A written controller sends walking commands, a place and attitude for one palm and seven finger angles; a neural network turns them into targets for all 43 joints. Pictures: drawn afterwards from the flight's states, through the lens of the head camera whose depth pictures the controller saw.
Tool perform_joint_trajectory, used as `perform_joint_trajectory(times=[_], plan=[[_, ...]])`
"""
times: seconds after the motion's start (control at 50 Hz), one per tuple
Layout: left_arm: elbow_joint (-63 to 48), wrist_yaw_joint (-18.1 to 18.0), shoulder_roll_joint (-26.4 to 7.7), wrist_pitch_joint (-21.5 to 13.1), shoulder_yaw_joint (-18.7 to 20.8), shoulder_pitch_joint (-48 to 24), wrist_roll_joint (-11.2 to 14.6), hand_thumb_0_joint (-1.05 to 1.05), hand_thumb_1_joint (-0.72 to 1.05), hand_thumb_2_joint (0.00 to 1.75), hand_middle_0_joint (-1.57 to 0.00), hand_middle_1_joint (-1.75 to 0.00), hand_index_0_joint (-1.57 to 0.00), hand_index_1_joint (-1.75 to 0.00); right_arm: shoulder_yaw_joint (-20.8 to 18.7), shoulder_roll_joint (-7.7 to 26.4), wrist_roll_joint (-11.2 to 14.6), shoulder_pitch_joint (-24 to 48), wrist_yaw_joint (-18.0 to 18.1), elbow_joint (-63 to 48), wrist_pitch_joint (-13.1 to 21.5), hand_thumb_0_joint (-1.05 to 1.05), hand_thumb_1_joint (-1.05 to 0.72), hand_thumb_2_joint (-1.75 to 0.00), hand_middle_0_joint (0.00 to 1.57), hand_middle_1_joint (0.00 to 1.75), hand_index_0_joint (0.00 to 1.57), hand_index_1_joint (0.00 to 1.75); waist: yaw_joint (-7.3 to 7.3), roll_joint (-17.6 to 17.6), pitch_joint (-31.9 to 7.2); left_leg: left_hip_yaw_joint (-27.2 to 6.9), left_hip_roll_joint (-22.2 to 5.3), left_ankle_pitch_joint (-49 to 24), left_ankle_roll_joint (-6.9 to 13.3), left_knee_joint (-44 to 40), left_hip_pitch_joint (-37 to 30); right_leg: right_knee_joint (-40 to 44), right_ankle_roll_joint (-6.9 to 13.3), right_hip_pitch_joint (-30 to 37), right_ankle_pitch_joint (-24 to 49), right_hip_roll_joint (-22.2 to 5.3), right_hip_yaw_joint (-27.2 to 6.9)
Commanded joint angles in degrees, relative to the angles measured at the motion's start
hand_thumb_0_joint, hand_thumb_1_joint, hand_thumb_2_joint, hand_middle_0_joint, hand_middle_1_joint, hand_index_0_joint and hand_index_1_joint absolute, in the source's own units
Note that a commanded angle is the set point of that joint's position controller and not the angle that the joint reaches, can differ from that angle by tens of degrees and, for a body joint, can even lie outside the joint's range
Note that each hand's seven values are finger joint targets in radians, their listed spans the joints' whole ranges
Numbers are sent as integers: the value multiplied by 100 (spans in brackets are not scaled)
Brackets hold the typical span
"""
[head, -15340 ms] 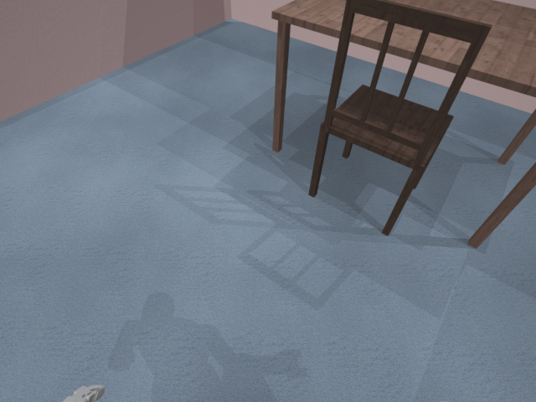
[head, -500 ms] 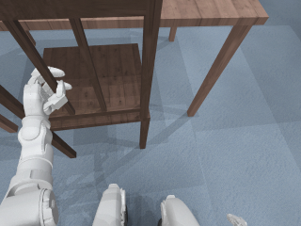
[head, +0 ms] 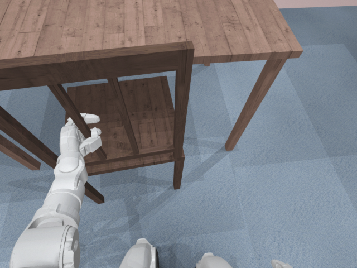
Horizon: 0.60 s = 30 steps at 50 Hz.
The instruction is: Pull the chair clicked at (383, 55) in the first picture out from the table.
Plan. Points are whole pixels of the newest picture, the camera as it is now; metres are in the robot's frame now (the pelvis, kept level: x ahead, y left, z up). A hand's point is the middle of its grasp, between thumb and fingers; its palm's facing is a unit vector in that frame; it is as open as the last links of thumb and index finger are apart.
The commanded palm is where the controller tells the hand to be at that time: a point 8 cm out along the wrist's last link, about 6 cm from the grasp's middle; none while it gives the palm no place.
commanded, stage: step backward, pulling the chair out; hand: left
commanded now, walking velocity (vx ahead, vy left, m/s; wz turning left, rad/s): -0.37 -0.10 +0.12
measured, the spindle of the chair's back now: (85, 130) +0.44 +0.23 -0.03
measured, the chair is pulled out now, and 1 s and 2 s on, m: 0.03 0.13 0.13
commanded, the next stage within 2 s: none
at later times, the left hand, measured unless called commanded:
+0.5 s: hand (113, 168) +0.34 +0.15 -0.03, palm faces +0.12 -0.98 -0.18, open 4.9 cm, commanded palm +0.32 +0.20 -0.02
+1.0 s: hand (115, 175) +0.32 +0.14 -0.03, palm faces +0.08 -0.98 -0.20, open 4.9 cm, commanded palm +0.31 +0.19 -0.02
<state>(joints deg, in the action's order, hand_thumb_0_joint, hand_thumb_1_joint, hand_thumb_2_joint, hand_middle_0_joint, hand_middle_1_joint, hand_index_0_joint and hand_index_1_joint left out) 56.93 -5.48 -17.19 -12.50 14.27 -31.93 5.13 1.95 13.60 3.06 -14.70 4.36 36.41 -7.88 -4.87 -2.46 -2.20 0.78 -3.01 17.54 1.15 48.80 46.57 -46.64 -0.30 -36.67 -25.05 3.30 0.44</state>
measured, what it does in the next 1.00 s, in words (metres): shifts its weight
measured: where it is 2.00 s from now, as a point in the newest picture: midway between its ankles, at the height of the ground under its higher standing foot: outside the picture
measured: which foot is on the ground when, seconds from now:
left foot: down 0.00-1.00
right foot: down 0.00-1.00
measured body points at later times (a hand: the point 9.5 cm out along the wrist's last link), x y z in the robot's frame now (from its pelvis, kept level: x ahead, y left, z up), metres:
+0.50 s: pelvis -0.05 -0.01 +0.02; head +0.05 -0.02 +0.46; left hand +0.33 +0.20 -0.01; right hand +0.02 -0.27 -0.11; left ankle +0.06 +0.11 -0.70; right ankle -0.03 -0.12 -0.70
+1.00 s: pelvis -0.06 -0.01 +0.02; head +0.03 -0.02 +0.46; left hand +0.31 +0.20 -0.01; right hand +0.03 -0.28 -0.11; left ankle +0.06 +0.11 -0.70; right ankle -0.03 -0.12 -0.70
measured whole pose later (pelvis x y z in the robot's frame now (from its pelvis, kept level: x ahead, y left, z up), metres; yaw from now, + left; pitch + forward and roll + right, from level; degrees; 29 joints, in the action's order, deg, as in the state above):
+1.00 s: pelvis -0.06 -0.01 +0.02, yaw +1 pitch +5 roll -2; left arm 62.6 -6.1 -12.8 -15.2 4.5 -32.3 3.0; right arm -1.0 14.2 2.0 -10.4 7.3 45.4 1.3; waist -3.6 -2.8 7.3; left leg -0.1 -3.0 5.9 0.3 34.4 33.7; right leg -36.2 1.0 -25.7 -15.7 3.6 1.4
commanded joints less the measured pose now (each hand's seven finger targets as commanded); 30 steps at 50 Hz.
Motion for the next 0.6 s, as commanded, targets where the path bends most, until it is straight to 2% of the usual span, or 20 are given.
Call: perform_joint_trajectory(times=[0.0, 0.04, 0.08, 0.12, 0.16, 0.2, 0.24, 0.32, 0.34, 0.42, 0.44, 0.46, 0.52, 0.54, 0.58], plan=[[-414, -144, -1341, -172, -319, -1859, -463, 0, 90, 90, -50, -145, -50, -145, -493, 1031, -136, -590, 142, -107, 55, 0, -90, -90, 20, 30, 20, 30, -25, -921, -2367, -645, -358, -3277, 183, -707, -3384, 912, -239, 445, 2773, -152, -113], [-345, -132, -1307, -292, -286, -1845, -446, 0, 90, 90, -50, -145, -50, -145, -558, 1050, -157, -557, 144, -12, 116, 0, -90, -90, 20, 30, 20, 30, -1, -1026, -2382, -768, -448, -3496, 212, -910, -3678, 993, -198, 462, 2456, -58, -97], [-382, -74, -1093, -369, -446, -1786, -424, 0, 90, 90, -50, -145, -50, -145, -584, 1007, -187, -502, 137, 37, 183, 0, -90, -90, 20, 30, 20, 30, 20, -1200, -2380, -844, -525, -3633, 207, -1079, -3802, 1054, -154, 545, 2245, -20, -83], [-421, -42, -1021, -398, -483, -1606, -404, 0, 90, 90, -50, -145, -50, -145, -615, 996, -190, -435, 132, 69, 231, 0, -90, -90, 20, 30, 20, 30, 57, -1254, -2386, -875, -564, -3506, 199, -1229, -3860, 1136, -104, 637, 2015, 18, -76], [-525, -5, -1013, -406, -477, -1443, -372, 0, 90, 90, -50, -145, -50, -145, -642, 1008, -189, -364, 141, 54, 271, 0, -90, -90, 20, 30, 20, 30, 76, -1181, -2394, -903, -605, -3431, 208, -1358, -3882, 1185, -88, 747, 1887, 36, -75], [-687, 43, -899, -411, -583, -1368, -341, 0, 90, 90, -50, -145, -50, -145, -643, 981, -185, -259, 137, 12, 314, 0, -90, -90, 20, 30, 20, 30, 64, -1071, -2348, -918, -647, -2995, 227, -1544, -3760, 1226, -65, 891, 1720, 42, -62], [-706, 41, -971, -390, -518, -1197, -335, 0, 90, 90, -50, -145, -50, -145, -666, 1015, -166, -203, 160, -4, 342, 0, -90, -90, 20, 30, 20, 30, 72, -878, -2285, -908, -638, -2537, 242, -1682, -3605, 1311, -45, 1061, 1667, 51, -86], [-817, 12, -951, -430, -639, -1481, -328, 0, 90, 90, -50, -145, -50, -145, -643, 972, -137, -98, 199, 33, 411, 0, -90, -90, 20, 30, 20, 30, -14, -729, -2064, -773, -578, -1728, 238, -1821, -3253, 1502, -60, 1275, 1651, -63, -185], [-733, -26, -1097, -429, -529, -1471, -338, 0, 90, 90, -50, -145, -50, -145, -653, 1014, -125, -100, 222, 72, 425, 0, -90, -90, 20, 30, 20, 30, -33, -598, -1981, -746, -562, -1497, 244, -1855, -3205, 1562, -70, 1257, 1575, -80, -208], [-666, -83, -966, -504, -728, -1709, -319, 0, 90, 90, -50, -145, -50, -145, -596, 932, -85, -4, 246, 177, 550, 0, -90, -90, 20, 30, 20, 30, -70, -458, -1809, -618, -416, -694, 216, -1872, -3086, 1817, -110, 1274, 1280, -238, -362], [-634, -120, -1160, -522, -579, -1776, -343, 0, 90, 90, -50, -145, -50, -145, -620, 973, -92, -20, 270, 223, 578, 0, -90, -90, 20, 30, 20, 30, -76, -329, -1795, -599, -373, -558, 206, -1846, -3076, 1889, -122, 1248, 1176, -274, -385], [-587, -129, -1066, -528, -683, -1806, -325, 0, 90, 90, -50, -145, -50, -145, -593, 945, -87, 6, 269, 252, 612, 0, -90, -90, 20, 30, 20, 30, -64, -327, -1744, -577, -350, -507, 183, -1825, -3052, 1941, -129, 1272, 1130, -332, -424], [-506, -168, -1064, -584, -743, -1949, -349, 0, 90, 90, -50, -145, -50, -145, -561, 891, -76, 80, 275, 323, 710, 0, -90, -90, 20, 30, 20, 30, -83, 13, -1578, -354, -175, -327, 107, -1605, -3102, 2274, -200, 1182, 952, -560, -609], [-444, -200, -1195, -597, -647, -1972, -368, 0, 90, 90, -50, -145, -50, -145, -582, 947, -80, 80, 298, 372, 740, 0, -90, -90, 20, 30, 20, 30, -91, -3, -1530, -346, -146, -323, 70, -1564, -3159, 2327, -167, 1093, 875, -610, -600], [-432, -203, -1087, -626, -769, -2022, -363, 0, 90, 90, -50, -145, -50, -145, -548, 921, -91, 126, 307, 400, 797, 0, -90, -90, 20, 30, 20, 30, -70, -47, -1438, -399, -165, -306, 66, -1639, -3180, 2322, -168, 1071, 767, -625, -577]])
